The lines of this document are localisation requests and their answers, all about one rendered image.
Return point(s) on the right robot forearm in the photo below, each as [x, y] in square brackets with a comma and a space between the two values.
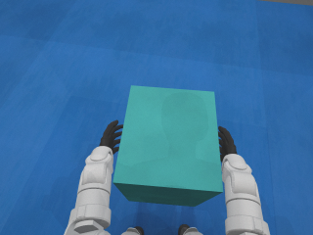
[243, 206]

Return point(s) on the left robot forearm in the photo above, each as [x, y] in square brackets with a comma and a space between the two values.
[92, 207]

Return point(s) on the right robot foot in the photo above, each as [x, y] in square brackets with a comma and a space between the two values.
[182, 229]

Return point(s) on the left robot hand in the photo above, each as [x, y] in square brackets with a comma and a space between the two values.
[110, 134]

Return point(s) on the carton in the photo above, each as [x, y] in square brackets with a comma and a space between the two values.
[169, 147]

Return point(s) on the right robot hand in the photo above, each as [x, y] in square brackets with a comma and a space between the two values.
[226, 142]

